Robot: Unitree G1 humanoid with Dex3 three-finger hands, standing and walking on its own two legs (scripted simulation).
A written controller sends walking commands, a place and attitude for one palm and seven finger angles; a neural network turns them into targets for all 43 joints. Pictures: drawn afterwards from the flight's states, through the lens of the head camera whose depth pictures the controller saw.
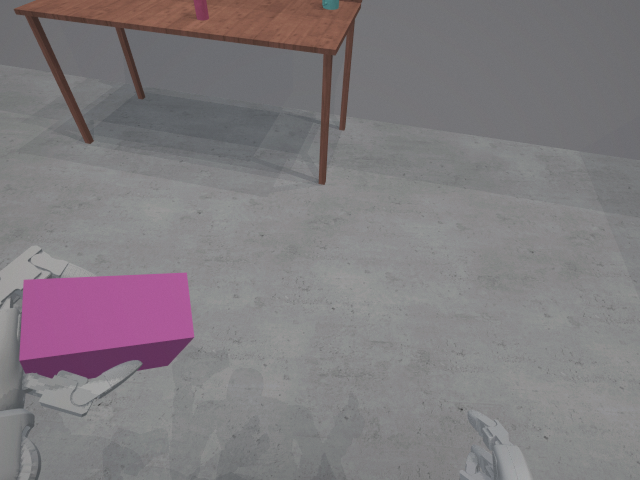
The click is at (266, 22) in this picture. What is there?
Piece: table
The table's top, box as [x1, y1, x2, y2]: [14, 0, 360, 55]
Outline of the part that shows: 14,10 17,14 335,55 360,7 360,3 339,1 339,7 337,9 328,10 322,7 321,0 206,0 209,18 207,20 198,20 196,18 193,0 35,0 17,7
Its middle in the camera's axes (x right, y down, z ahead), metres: -0.57 -1.06 +1.78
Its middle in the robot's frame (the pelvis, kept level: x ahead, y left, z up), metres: +2.00 +0.67 -0.11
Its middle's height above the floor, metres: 0.67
